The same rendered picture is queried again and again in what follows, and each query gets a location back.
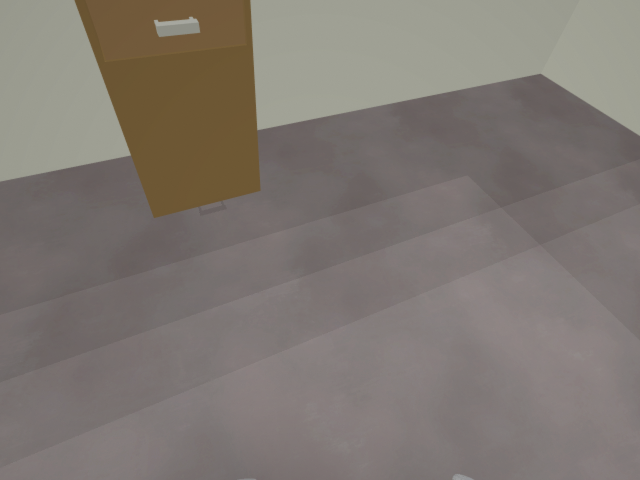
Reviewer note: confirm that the cabinet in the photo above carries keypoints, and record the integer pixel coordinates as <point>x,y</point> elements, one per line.
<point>188,118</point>

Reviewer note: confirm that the handle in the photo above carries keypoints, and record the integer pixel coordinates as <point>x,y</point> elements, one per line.
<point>177,27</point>

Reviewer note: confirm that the drawer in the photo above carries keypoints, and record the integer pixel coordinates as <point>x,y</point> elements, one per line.
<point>126,28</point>

